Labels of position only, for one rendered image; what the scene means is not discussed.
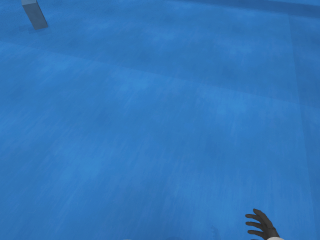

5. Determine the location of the carton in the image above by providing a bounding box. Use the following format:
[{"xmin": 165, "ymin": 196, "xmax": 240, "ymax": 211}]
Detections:
[{"xmin": 21, "ymin": 0, "xmax": 48, "ymax": 30}]

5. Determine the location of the right robot hand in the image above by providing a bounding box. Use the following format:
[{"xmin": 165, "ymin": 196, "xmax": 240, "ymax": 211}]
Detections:
[{"xmin": 245, "ymin": 208, "xmax": 280, "ymax": 240}]

